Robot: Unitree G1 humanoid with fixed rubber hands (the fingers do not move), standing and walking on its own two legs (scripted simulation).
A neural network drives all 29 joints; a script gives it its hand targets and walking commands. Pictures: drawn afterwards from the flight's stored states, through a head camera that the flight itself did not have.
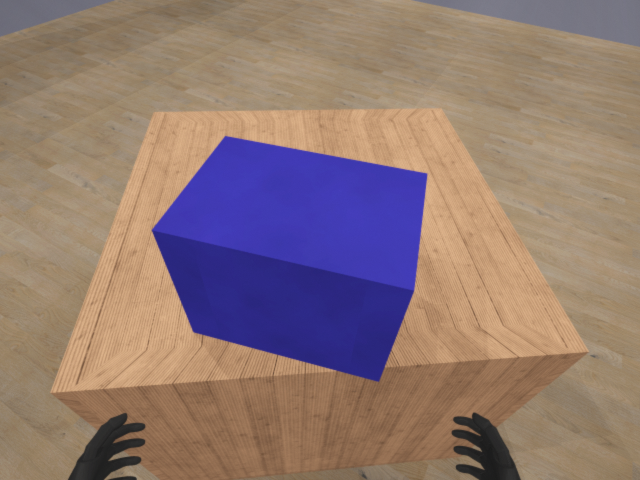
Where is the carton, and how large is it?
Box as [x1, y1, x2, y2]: [152, 136, 427, 381]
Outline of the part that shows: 225,136 152,229 193,331 378,381 414,288 427,173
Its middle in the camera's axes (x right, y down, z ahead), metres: -0.02 +0.02 +0.59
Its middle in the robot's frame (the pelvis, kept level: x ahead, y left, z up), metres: +0.44 +0.02 +0.02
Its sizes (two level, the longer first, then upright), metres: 0.308 0.210 0.241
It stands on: a pedestal, 0.68 m high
